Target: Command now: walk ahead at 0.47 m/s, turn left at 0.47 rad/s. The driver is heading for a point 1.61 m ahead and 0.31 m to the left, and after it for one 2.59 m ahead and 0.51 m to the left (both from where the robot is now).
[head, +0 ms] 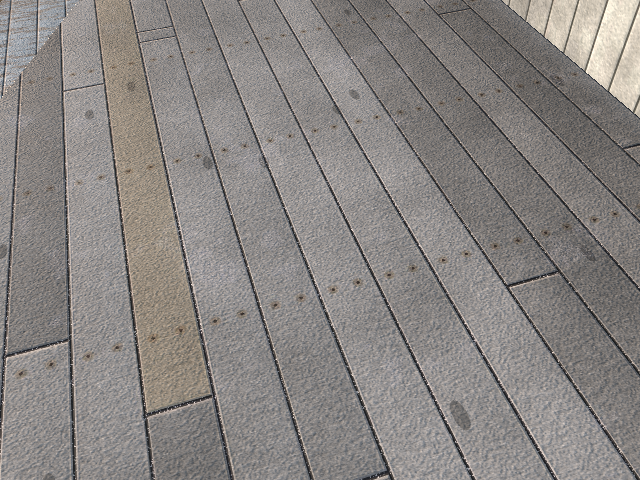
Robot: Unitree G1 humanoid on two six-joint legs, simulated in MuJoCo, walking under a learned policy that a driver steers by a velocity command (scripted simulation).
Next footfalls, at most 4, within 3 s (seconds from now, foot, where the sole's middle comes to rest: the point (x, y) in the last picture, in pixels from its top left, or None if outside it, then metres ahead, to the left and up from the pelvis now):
0.32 left None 0.37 0.14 -0.63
0.88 right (269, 361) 0.74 0.18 -0.63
1.36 left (175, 283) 0.95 0.42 -0.63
1.88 right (294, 203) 1.22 0.15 -0.63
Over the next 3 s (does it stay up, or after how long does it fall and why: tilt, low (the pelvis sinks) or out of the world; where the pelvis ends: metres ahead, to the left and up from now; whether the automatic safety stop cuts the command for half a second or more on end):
stays up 1.38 0.18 0.15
